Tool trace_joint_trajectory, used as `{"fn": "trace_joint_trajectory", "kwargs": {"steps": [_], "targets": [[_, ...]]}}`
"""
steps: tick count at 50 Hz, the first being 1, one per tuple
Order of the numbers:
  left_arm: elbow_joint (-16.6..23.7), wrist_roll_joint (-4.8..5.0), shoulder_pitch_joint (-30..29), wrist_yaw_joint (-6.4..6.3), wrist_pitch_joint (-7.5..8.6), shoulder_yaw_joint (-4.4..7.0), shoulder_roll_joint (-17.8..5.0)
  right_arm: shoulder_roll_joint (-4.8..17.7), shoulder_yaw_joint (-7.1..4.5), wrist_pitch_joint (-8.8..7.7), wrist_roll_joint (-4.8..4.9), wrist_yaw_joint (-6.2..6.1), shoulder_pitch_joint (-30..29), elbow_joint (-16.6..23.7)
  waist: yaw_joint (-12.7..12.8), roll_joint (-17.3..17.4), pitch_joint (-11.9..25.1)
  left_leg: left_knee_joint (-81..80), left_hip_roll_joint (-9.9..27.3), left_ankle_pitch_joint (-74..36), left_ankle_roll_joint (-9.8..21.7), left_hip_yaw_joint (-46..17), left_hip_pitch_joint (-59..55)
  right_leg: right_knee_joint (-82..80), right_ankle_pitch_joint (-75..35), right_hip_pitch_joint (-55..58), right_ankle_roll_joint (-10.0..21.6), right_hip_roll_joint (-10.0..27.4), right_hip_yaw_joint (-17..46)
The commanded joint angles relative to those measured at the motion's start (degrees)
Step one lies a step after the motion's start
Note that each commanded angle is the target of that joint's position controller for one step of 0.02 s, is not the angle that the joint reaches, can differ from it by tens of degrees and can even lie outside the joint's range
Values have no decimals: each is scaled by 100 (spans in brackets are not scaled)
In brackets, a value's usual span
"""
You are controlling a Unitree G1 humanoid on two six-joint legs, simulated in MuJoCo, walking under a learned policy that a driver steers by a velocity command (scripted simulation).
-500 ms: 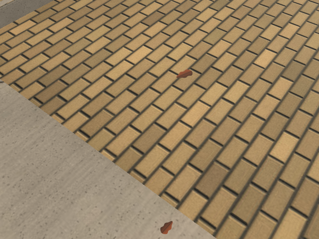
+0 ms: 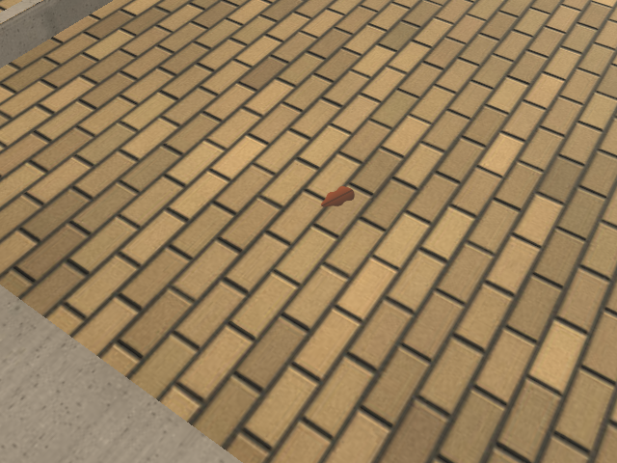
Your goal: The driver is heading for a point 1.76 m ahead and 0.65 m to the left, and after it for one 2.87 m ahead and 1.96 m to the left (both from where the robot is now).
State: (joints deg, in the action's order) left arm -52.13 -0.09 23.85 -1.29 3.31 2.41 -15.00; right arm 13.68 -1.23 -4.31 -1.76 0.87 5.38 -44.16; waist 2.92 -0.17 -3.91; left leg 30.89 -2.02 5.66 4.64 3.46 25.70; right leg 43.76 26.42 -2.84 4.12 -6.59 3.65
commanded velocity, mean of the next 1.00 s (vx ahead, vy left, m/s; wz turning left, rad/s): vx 0.06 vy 0.00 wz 0.45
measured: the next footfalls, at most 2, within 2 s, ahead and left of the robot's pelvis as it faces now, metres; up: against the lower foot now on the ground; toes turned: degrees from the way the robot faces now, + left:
right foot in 0.54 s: +0.13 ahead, -0.09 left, +0.00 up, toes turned +23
left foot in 1.06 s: +0.00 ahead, +0.08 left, +0.00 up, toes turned +29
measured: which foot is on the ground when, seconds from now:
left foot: down 0.00-0.52, up 0.54-1.00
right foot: up 0.00-0.52, down 0.54-1.00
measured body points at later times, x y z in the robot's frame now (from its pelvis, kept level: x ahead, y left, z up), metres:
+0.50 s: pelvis +0.06 -0.01 +0.02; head +0.08 -0.01 +0.47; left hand +0.16 +0.27 -0.08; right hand +0.23 -0.27 -0.09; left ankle +0.12 +0.08 -0.72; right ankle +0.08 -0.11 -0.70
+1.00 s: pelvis +0.04 -0.03 +0.02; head +0.06 -0.03 +0.47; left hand -0.01 +0.25 -0.09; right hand +0.30 -0.18 -0.09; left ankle -0.05 +0.07 -0.69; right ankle +0.09 -0.11 -0.72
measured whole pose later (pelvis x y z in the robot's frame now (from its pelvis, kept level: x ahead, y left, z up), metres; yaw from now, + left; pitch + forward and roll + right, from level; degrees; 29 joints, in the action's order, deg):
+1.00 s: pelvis +0.04 -0.03 +0.02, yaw +30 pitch +0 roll +1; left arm -40.1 -1.7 15.6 -0.1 -0.3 1.3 -14.1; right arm 16.1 -2.7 5.9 -0.1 0.9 8.2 -41.1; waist 2.1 0.8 -2.2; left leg 41.8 -1.6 25.3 -1.4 -1.5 17.5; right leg 26.4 13.4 -13.1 2.5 2.0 -7.0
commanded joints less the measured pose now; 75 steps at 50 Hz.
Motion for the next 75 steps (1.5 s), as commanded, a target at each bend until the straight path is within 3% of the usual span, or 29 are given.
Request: {"fn": "trace_joint_trajectory", "kwargs": {"steps": [1, 3, 4, 8, 12, 15, 19, 24, 26, 27, 28, 29, 30, 31, 33, 40, 50, 52, 53, 54, 55, 57, 60, 66, 67, 69, 70, 71, 75], "targets": [[315, -122, 644, -22, 9, 150, -755, 1143, -391, 102, 347, 37, 1606, -116, -429, 512, 1848, -625, 2385, -4603, 1741, -3294, -3527, 3451, 225, -2515, -303, 241, 158], [575, -183, -267, 27, -61, 132, -672, 705, -269, 157, 250, 20, 884, 36, -306, 134, 703, -1098, 1758, -3840, 1358, -2320, -2143, 2916, -256, -2665, -359, 579, 68], [639, -220, -289, 41, -161, 134, -650, 685, -269, 175, 277, -15, 922, -27, -193, 145, 599, -1240, 1521, -3663, 1216, -2051, -1743, 2505, -383, -2455, -404, 705, 59], [719, -205, -224, 18, -417, 72, -432, 956, -366, 218, 160, -26, 923, 4, 7, 350, 897, -1363, 1147, -3156, 1057, -1744, -1042, 1837, -497, -1927, -591, 619, -147], [1059, -214, -931, 15, -578, 48, -445, 1082, -443, 396, 141, -77, 1045, 120, -196, 485, 899, -1581, 941, -1516, 891, -2048, -967, 1493, -790, -2302, -695, 584, -197], [1141, -206, -1155, 27, -586, 26, -492, 1107, -500, 512, 103, -82, 949, 331, -277, 488, 987, -1666, 796, -491, 813, -2281, -854, 1743, -1191, -2241, -709, 484, -294], [1466, -91, -1632, -31, -564, -27, -530, 1047, -543, 674, 87, -104, 1158, 352, -511, 776, 599, -1597, 876, 588, 830, -2959, -1394, 638, -300, -2630, -603, 463, -16], [1600, 41, -1231, -109, -400, -102, -483, 1096, -591, 757, 68, -79, 840, 539, -394, 835, 727, -1385, 784, -165, 659, -3467, -1299, -797, -181, -1570, -319, 156, -19], [1454, -11, -713, -215, -320, -45, -643, 987, -562, 733, 187, -98, 599, 596, -101, 519, 687, -1037, 358, 1134, 130, -3285, -562, -2603, -1035, -433, -127, 483, 226], [1613, -94, -964, -262, -322, 35, -1061, 628, -489, 720, 223, -124, 942, 619, -368, -603, 740, 234, -330, 2334, -271, -2398, 114, -3300, -403, 53, 161, 1770, 1544], [1884, -127, -1468, -223, -360, 94, -1435, 810, -549, 664, 155, -169, 889, 711, -391, -1043, 392, 1412, -1063, 2750, -466, -1255, 1095, -3401, -1291, -322, 657, 2924, 2826], [1786, -185, -1343, -189, -363, 93, -1202, 1248, -644, 659, -39, -163, 655, 656, -365, -479, 283, 2361, -537, 2461, -563, -1235, 855, -3149, -2517, -766, 932, 2883, 2348], [1832, -122, -1600, -145, -336, -16, -800, 1270, -667, 679, 2, -129, 753, 579, -571, -293, 293, 2811, -488, 2144, -587, -1204, 694, -2998, -3125, -823, 826, 2444, 1695], [1885, -120, -1775, -100, -319, -60, -631, 1223, -659, 752, 25, -117, 963, 458, -699, -399, 336, 3259, -456, 1879, -624, -1133, 650, -2861, -3434, -805, 660, 2079, 1105], [1986, -123, -1748, -114, -313, -78, -548, 1198, -630, 858, 55, -25, 1139, 373, -631, -677, 521, 4021, -404, 1640, -748, -944, 779, -2656, -4131, -531, 608, 1777, 481], [1733, -121, -773, -85, -317, 75, -726, 988, -466, 968, 128, 64, 465, 618, -88, -763, 613, 3609, -135, 1584, -982, -721, 1177, -2442, -4647, 475, 799, 2014, 200], [1501, -140, -948, 151, -324, 174, -912, 604, -201, 932, 173, -40, 439, 613, -259, -1064, 684, 112, -125, 1728, -442, -113, -1106, -2103, -3743, -534, 811, 2064, 62], [1396, -58, -776, 153, -380, 164, -845, 664, -153, 813, 60, -84, 688, 494, -371, -688, 741, -1499, 79, 354, -268, -459, -2223, -1693, -3130, -1136, 282, 1869, -116], [1500, -90, -588, 185, -390, 70, -473, 1005, -170, 720, -48, -112, 792, 565, -271, 449, 1027, -1764, 1350, 43, -64, -1959, -2982, -790, -1494, -1902, -117, 1476, -489], [1665, -50, -846, 149, -478, -67, -104, 1257, -214, 664, 30, -144, 502, 575, -272, 1356, 603, -1536, 2109, -1362, 660, -2580, -2032, -647, 455, -2237, -352, 805, -686], [1592, -88, -987, 120, -572, -16, -388, 969, -162, 601, 50, -160, 462, 576, -414, 965, 510, -1559, 2042, -1257, 951, -2452, -1806, -32, 542, -2074, -422, 926, -336], [1386, -31, -821, 164, -600, 44, -497, 648, -26, 569, 50, -202, 3, 544, -150, 825, 330, -1678, 1497, -953, 729, -1821, -1545, 117, 38, -1973, -453, 881, -247], [1172, -125, -592, 175, -592, 60, -510, 618, -4, 523, 100, -236, 80, 430, -142, 778, 569, -1412, 1175, -1919, 628, -1388, -1770, 175, -246, -1757, -539, 763, -355], [1018, -64, -703, 32, -596, -52, -295, 628, -19, 507, 79, -232, 194, 138, -244, 695, 483, -1183, 1093, -744, 572, -1561, -1540, -1377, -677, -1087, -467, 636, -449], [939, -72, -585, 8, -560, -81, -232, 639, -22, 513, 117, -248, 115, 112, -131, 573, 503, -1122, 1023, -438, 434, -1562, -1353, -2023, -1337, -670, -422, 650, -462], [897, -182, -514, -30, -424, -87, -452, 466, 28, 468, 135, -251, 292, 11, -177, 191, 621, -1046, 797, 321, 28, -1554, -835, -2419, -2125, 106, -318, 1317, 281], [824, -92, -858, -2, -392, -21, -716, 397, 11, 495, 168, -211, 404, -66, -490, -613, 250, -1256, 342, 609, -73, -1145, -1138, -2310, -2085, -702, -171, 1340, 387], [862, -92, -964, 50, -342, -89, -430, 558, -12, 513, 129, -225, 351, -232, -334, -386, 234, -1176, 352, 468, -126, -1129, -1498, -2467, -1866, -943, -167, 1327, 387], [626, -78, -813, 13, -272, -114, -427, 579, -44, 487, 126, -210, 409, -558, -275, -319, 307, -1140, 458, 144, -95, -1183, -1638, -2547, -1670, -850, -230, 1176, 238]]}}
Keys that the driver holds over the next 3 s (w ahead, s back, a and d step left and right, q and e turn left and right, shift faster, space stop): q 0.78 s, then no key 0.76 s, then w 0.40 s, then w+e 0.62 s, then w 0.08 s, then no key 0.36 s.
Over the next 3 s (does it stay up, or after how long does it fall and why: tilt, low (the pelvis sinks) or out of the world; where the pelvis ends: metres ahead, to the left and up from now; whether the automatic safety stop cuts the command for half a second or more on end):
stays up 0.49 0.26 0.01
